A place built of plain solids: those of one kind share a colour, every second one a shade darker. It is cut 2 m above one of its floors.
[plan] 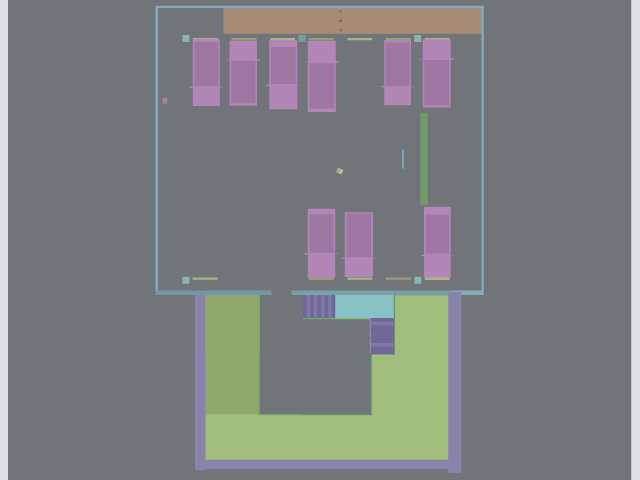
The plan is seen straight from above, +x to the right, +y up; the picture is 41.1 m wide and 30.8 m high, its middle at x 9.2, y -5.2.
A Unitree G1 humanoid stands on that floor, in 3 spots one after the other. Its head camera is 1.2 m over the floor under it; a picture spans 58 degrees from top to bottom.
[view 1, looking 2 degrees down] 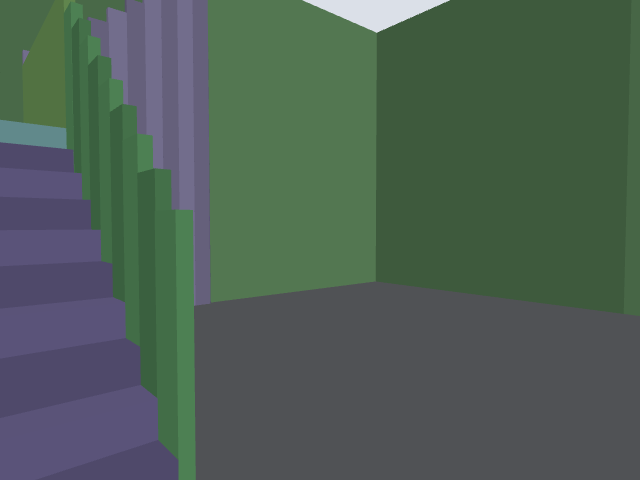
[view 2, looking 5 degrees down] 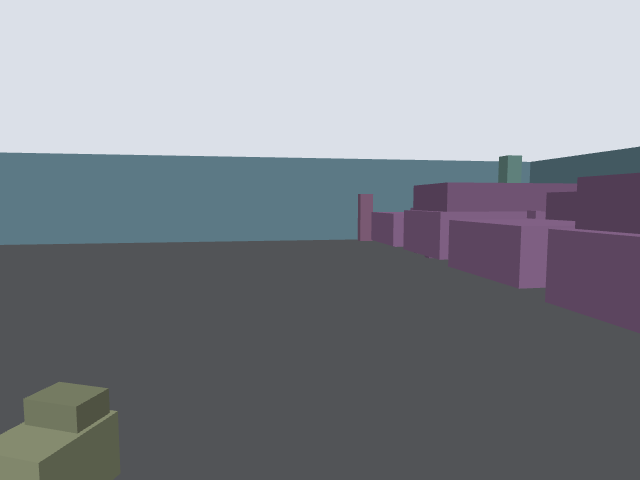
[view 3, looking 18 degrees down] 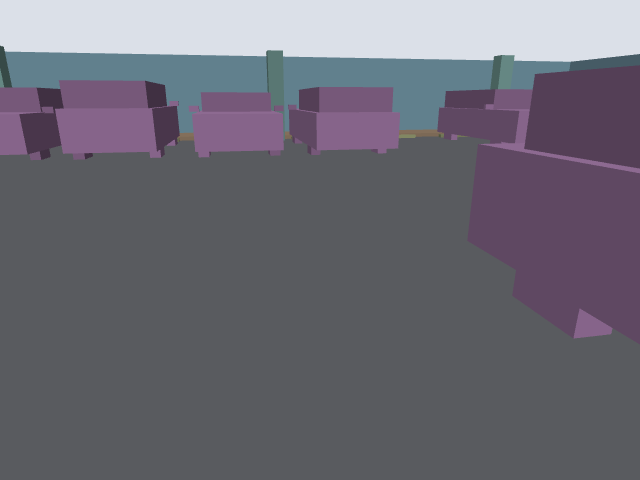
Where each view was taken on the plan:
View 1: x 6.34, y -9.47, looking -41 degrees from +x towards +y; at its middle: rim_guard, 8.13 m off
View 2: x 12.30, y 0.00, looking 170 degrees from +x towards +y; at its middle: wall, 13.76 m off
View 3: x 6.72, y -6.04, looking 79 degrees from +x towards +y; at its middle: ground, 3.88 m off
